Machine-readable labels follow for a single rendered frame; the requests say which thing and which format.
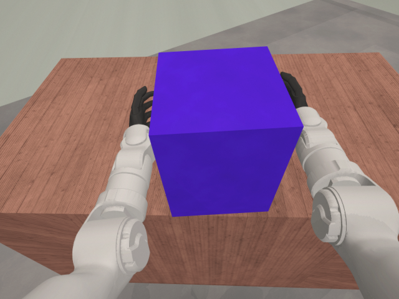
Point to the right robot forearm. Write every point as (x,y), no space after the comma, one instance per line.
(323,159)

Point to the left robot upper arm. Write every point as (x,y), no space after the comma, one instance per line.
(107,253)

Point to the robot right hand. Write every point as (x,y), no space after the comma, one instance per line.
(294,89)

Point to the pedestal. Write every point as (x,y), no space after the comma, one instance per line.
(56,157)

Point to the carton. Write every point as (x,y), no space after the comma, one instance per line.
(223,128)

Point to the right robot upper arm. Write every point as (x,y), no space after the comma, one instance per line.
(361,223)

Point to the left robot forearm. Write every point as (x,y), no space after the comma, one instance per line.
(129,180)

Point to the robot left hand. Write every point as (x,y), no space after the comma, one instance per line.
(138,108)

